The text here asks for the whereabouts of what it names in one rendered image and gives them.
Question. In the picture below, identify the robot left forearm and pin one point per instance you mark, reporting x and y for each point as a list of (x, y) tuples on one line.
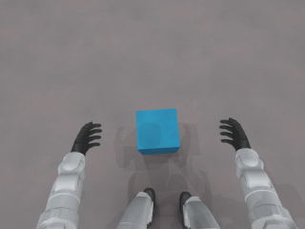
[(62, 208)]

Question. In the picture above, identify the robot right hand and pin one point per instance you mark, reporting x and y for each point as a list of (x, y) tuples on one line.
[(240, 140)]

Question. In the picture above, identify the left robot thigh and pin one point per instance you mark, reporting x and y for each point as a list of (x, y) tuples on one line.
[(138, 214)]

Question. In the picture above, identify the carton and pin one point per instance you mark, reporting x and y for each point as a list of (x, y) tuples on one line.
[(157, 131)]

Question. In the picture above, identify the robot left hand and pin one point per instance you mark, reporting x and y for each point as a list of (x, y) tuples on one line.
[(82, 142)]

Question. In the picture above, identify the right robot shin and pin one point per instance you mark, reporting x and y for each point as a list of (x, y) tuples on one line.
[(192, 199)]

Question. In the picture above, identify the robot right forearm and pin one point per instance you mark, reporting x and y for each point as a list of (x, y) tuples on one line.
[(265, 208)]

